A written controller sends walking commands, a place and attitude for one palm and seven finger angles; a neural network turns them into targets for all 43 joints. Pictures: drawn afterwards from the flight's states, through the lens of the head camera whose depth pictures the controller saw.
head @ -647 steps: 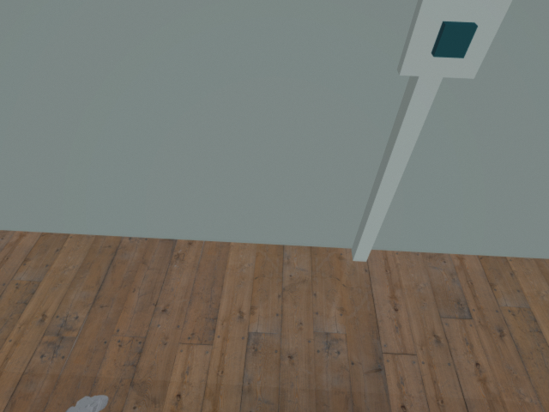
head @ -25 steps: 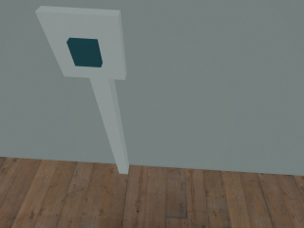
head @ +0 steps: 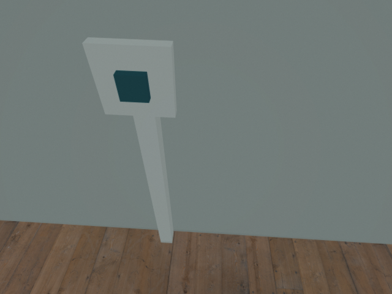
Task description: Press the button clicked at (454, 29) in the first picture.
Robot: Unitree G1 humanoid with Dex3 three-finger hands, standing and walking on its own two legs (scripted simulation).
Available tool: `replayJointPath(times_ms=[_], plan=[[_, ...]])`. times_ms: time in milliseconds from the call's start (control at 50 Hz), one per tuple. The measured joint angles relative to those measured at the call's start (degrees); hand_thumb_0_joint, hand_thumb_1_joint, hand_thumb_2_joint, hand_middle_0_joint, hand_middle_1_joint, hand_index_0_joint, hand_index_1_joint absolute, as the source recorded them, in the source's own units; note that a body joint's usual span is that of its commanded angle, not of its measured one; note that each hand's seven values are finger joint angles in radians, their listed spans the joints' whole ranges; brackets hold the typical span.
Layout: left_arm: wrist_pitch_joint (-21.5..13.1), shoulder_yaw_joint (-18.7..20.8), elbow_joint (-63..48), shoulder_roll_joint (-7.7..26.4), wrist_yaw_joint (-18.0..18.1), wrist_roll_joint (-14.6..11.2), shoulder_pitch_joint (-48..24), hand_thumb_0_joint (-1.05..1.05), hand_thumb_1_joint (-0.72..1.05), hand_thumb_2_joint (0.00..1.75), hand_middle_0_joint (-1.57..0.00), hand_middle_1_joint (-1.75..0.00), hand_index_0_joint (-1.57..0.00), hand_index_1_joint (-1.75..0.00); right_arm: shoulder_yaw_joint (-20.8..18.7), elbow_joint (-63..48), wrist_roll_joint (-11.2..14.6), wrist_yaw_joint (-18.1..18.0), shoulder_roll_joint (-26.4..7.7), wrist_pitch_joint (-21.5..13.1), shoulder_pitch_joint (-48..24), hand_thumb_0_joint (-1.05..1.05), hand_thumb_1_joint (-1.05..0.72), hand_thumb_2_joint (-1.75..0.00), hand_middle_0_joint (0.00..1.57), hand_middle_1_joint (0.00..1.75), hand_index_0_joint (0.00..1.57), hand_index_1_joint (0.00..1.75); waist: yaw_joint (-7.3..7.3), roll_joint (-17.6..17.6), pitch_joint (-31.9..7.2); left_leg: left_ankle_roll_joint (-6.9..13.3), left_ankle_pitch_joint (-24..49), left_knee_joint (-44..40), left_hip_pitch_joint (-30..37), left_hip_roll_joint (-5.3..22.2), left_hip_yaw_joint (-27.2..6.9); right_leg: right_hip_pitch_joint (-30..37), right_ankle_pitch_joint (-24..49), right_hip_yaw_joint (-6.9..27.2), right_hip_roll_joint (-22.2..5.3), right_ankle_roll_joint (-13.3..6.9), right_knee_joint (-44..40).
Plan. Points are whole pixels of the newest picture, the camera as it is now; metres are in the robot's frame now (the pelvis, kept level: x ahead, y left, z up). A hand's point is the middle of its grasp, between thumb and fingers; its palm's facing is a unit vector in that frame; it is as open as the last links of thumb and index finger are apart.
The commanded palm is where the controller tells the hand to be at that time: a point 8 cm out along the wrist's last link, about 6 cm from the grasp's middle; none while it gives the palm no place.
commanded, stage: look again from close up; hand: left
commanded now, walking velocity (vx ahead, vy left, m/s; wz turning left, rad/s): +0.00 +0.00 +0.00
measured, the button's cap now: (133, 86) +0.49 +0.18 +0.19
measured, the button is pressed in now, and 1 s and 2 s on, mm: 0 0 0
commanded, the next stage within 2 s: raise the hand and make a fist in 0.60 s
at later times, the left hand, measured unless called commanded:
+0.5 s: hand out of the picture +0.07 +0.21 -0.15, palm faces -0.01 -0.95 -0.32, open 7.4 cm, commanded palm none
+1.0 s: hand (107, 265) +0.18 +0.19 +0.00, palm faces +0.09 -0.99 -0.09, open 6.3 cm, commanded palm +0.12 +0.24 -0.02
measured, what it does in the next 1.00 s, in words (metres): stands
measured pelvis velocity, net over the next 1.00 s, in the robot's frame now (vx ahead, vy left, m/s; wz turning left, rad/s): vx -0.01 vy -0.04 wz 0.02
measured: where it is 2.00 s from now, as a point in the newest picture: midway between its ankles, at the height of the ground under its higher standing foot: outside the picture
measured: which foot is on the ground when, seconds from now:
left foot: down 0.00-1.00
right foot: down 0.00-1.00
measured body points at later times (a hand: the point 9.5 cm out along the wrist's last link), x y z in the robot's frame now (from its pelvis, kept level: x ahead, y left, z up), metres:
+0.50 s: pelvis +0.00 -0.02 +0.01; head -0.01 -0.03 +0.46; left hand +0.07 +0.26 -0.12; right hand +0.07 -0.32 -0.13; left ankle -0.02 +0.08 -0.74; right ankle +0.03 -0.14 -0.74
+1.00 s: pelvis -0.01 -0.04 -0.04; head +0.02 -0.05 +0.40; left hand +0.17 +0.24 +0.00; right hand +0.18 -0.28 -0.11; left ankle -0.02 +0.08 -0.74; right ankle +0.03 -0.14 -0.74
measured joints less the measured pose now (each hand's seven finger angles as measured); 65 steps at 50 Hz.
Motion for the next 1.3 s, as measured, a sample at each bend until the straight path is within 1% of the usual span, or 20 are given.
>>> replayJointPath(times_ms=[160, 320, 620, 720, 740, 760, 800, 820, 860, 900, 940, 980, 1000, 1020, 1040, 1080, 1120, 1200, 1260, 1300], plan=[[-0.7, -0.3, 2.3, 2.3, -0.4, -0.1, -1.0, 0.01, 0.91, 0.9, -0.2, -0.3, -0.2, -0.3, 0.1, 2.6, 0.1, 0.5, -3.5, 0.1, -1.8, 0.01, -0.9, -0.9, 0.2, 0.3, 0.21, 0.3, -0.02, 0.4, 0.1, -0.4, 2.4, -4.0, 1.6, -0.3, -0.1, 1.2, 1.7, -0.2, -0.1, -0.2, -2.9], [-1.0, -1.2, 4.4, 2.7, -0.6, -0.2, -2.3, 0.01, 0.91, 0.9, -0.2, -0.3, -0.2, -0.3, 0.6, 5.2, 0.2, 0.7, -5.3, 0.0, -3.1, 0.01, -0.9, -0.9, 0.2, 0.3, 0.2, 0.3, -0.27, 0.2, 0.3, -1.1, 3.6, -6.4, 2.8, 0.2, -0.5, 2.2, 2.3, -0.7, 0.5, -0.8, -4.7], [-1.6, -2.0, 5.9, 1.0, -0.5, -0.4, -4.3, 0.01, 0.91, 0.9, -0.2, -0.3, -0.21, -0.3, 1.6, 7.8, 0.3, 0.6, -3.6, 0.0, -4.1, 0.01, -0.9, -0.9, 0.2, 0.3, 0.2, 0.3, -0.64, -0.2, 0.4, -2.5, 4.6, -8.9, 4.6, 1.5, -1.0, 4.1, 3.0, -1.4, 2.0, -2.0, -7.2], [-1.9, -1.9, 5.8, 0.4, 0.1, -0.4, -4.0, 0.01, 0.91, 0.9, -0.2, -0.3, -0.21, -0.3, 1.7, 7.6, 0.4, 0.6, -2.9, 0.0, -3.8, 0.01, -0.9, -0.9, 0.2, 0.3, 0.2, 0.3, -0.61, -0.1, 0.4, -2.8, 4.4, -8.2, 3.8, 1.9, -1.1, 3.6, 3.1, -1.5, 2.4, -2.2, -7.2], [0.4, 1.4, -1.9, -0.4, -0.4, -2.2, -1.6, 0.01, 0.91, 0.9, -0.2, -0.3, -0.21, -0.3, 1.3, 4.8, 1.1, 0.1, -2.5, -0.5, -2.5, 0.01, -0.9, -0.9, 0.2, 0.3, 0.2, 0.3, -0.54, -0.2, 1.0, -2.8, 4.0, -7.3, 3.4, 1.9, -1.1, 3.1, 2.8, -1.4, 2.3, -2.3, -6.2], [-0.5, 4.1, -11.0, -1.2, -0.7, -3.6, 1.4, 0.01, 0.91, 0.9, -0.21, -0.3, -0.21, -0.3, 1.0, 1.5, 1.5, -0.9, -2.0, -2.4, -0.5, 0.01, -0.9, -0.9, 0.2, 0.3, 0.2, 0.3, 0.01, -0.5, 1.5, -2.8, 3.8, -6.9, 3.3, 1.7, -1.0, 2.5, 2.2, -1.3, 2.0, -2.4, -4.9], [-4.4, 6.6, -26.6, -2.7, -0.5, -7.5, 6.4, 0.02, 0.91, 0.9, -0.22, -0.31, -0.22, -0.32, 0.4, -3.8, 2.4, -2.2, -1.1, -7.0, 2.3, 0.01, -0.9, -0.9, 0.2, 0.3, 0.2, 0.3, 0.09, -0.3, 1.2, -2.9, 3.2, -5.3, 1.9, 1.4, -1.4, 1.2, 1.0, -1.6, 1.6, -2.6, -2.8], [-6.9, 7.5, -32.0, -3.4, -1.0, -9.3, 7.5, 0.02, 0.91, 0.9, -0.23, -0.32, -0.23, -0.33, 0.1, -6.1, 2.6, -2.4, -0.7, -8.9, 3.0, 0.01, -0.9, -0.9, 0.2, 0.3, 0.2, 0.3, -0.19, -0.1, 1.0, -2.8, 2.7, -3.8, 0.5, 1.3, -1.8, 0.1, 0.4, -2.0, 1.3, -2.5, -1.6], [-13.8, 9.6, -38.4, -4.1, -3.3, -12.3, 8.2, 0.02, 0.91, 0.9, -0.25, -0.35, -0.26, -0.35, -0.2, -10.0, 2.5, -2.4, 0.2, -11.9, 3.0, 0.01, -0.9, -0.9, 0.2, 0.3, 0.2, 0.3, -0.76, 0.1, -0.4, -2.8, 1.3, 0.3, -4.0, 1.2, -2.3, -4.1, -1.1, -2.3, 0.8, -2.5, 2.4], [-21.8, 11.6, -40.7, -4.0, -7.5, -14.9, 8.0, 0.01, 0.91, 0.9, -0.29, -0.39, -0.29, -0.39, -0.2, -13.4, 2.4, -1.8, 1.0, -14.1, 1.8, 0.01, -0.9, -0.9, 0.2, 0.3, 0.2, 0.3, -0.98, -0.1, -2.0, -2.9, -0.9, 5.9, -9.9, 1.3, -2.2, -10.2, -3.3, -1.9, 0.6, -2.7, 7.9], [-29.4, 13.0, -41.2, -3.4, -13.0, -17.0, 7.8, 0.01, 0.91, 0.9, -0.32, -0.43, -0.33, -0.43, -0.1, -16.6, 2.4, -1.0, 1.4, -16.0, 0.5, 0.01, -0.9, -0.9, 0.2, 0.3, 0.2, 0.3, -0.84, -0.6, -3.6, -3.1, -3.5, 12.4, -16.4, 1.6, -1.9, -16.9, -5.5, -1.2, 0.6, -3.1, 14.3], [-35.0, 13.9, -40.8, -2.6, -19.5, -18.7, 7.7, 0.01, 0.91, 0.9, -0.37, -0.48, -0.37, -0.48, 0.0, -19.4, 2.6, -0.3, 1.2, -17.6, -0.8, 0.01, -0.9, -0.9, 0.2, 0.3, 0.2, 0.3, -0.39, -0.9, -5.0, -3.3, -6.5, 18.9, -22.5, 1.9, -2.1, -23.0, -8.0, -0.8, 0.7, -3.3, 20.5], [-36.1, 14.2, -40.7, -2.2, -22.6, -19.6, 7.8, 0.01, 0.91, 0.9, -0.39, -0.51, -0.39, -0.51, 0.0, -20.7, 2.8, -0.1, 0.9, -18.1, -1.3, 0.01, -0.9, -0.9, 0.2, 0.3, 0.2, 0.3, -0.06, -1.0, -5.4, -3.3, -7.7, 21.9, -25.0, 2.1, -2.2, -25.4, -9.2, -0.8, 0.8, -3.4, 23.2], [-36.1, 14.4, -40.9, -1.9, -25.3, -20.6, 8.0, 0.01, 0.91, 0.9, -0.42, -0.53, -0.42, -0.54, 0.1, -21.8, 3.1, -0.1, 0.5, -18.3, -1.7, 0.01, -0.9, -0.9, 0.2, 0.3, 0.21, 0.3, 0.29, -1.1, -5.7, -3.4, -8.9, 24.4, -26.9, 2.3, -2.3, -27.2, -10.3, -0.7, 0.8, -3.4, 25.5], [-35.1, 14.5, -41.5, -1.7, -27.3, -21.5, 8.4, 0.01, 0.91, 0.9, -0.44, -0.56, -0.45, -0.56, 0.1, -22.9, 3.4, -0.3, 0.2, -18.3, -1.9, 0.01, -0.9, -0.9, 0.2, 0.3, 0.21, 0.3, 0.64, -1.2, -5.9, -3.4, -10.0, 26.4, -28.2, 2.4, -2.5, -28.5, -11.2, -0.8, 0.9, -3.4, 27.3], [-31.5, 14.6, -43.9, -1.9, -29.2, -23.0, 9.7, 0.01, 0.9, 0.9, -0.49, -0.62, -0.5, -0.62, 0.2, -24.4, 3.9, -1.1, -0.5, -18.0, -2.2, 0.01, -0.9, -0.9, 0.2, 0.3, 0.21, 0.3, 1.27, -1.0, -5.8, -3.0, -11.5, 29.1, -29.5, 2.7, -3.0, -29.3, -12.7, -1.2, 1.1, -3.4, 29.4], [-28.0, 14.5, -47.4, -2.3, -28.5, -23.2, 11.2, 0.01, 0.9, 0.9, -0.55, -0.68, -0.55, -0.68, 0.2, -25.0, 4.0, -1.9, -0.6, -17.6, -2.2, 0.01, -0.9, -0.9, 0.2, 0.3, 0.21, 0.3, 1.78, -0.9, -5.7, -3.3, -12.8, 30.3, -29.5, 3.0, -3.7, -28.9, -13.5, -1.8, 1.2, -3.4, 29.9], [-23.3, 14.0, -56.0, -2.8, -24.2, -20.7, 13.4, 0.02, 0.9, 0.9, -0.66, -0.79, -0.66, -0.79, 0.2, -24.7, 3.6, -2.7, 0.2, -16.7, -1.6, 0.02, -0.9, -0.9, 0.2, 0.3, 0.2, 0.3, 2.13, -0.5, -5.4, -3.3, -13.4, 29.8, -28.1, 3.2, -5.0, -26.3, -13.8, -3.2, 1.5, -3.2, 28.1], [-21.0, 13.7, -60.5, -2.3, -22.3, -19.2, 13.9, 0.02, 0.9, 0.9, -0.74, -0.88, -0.74, -0.88, 0.6, -24.1, 3.5, -2.8, 1.3, -15.8, -1.2, 0.02, -0.9, -0.9, 0.2, 0.3, 0.2, 0.3, 1.67, -0.2, -5.7, -3.1, -13.0, 28.1, -26.7, 3.3, -5.6, -24.3, -13.2, -3.9, 1.7, -2.9, 25.7], [-19.3, 13.5, -62.1, -1.7, -21.9, -18.9, 13.8, 0.02, 0.9, 0.9, -0.79, -0.94, -0.79, -0.94, 1.1, -23.8, 3.4, -2.7, 2.0, -15.3, -1.0, 0.02, -0.9, -0.9, 0.2, 0.3, 0.2, 0.3, 1.24, 0.2, -5.6, -2.9, -12.5, 26.7, -25.7, 3.2, -5.7, -23.1, -12.7, -4.0, 1.7, -2.7, 24.0]])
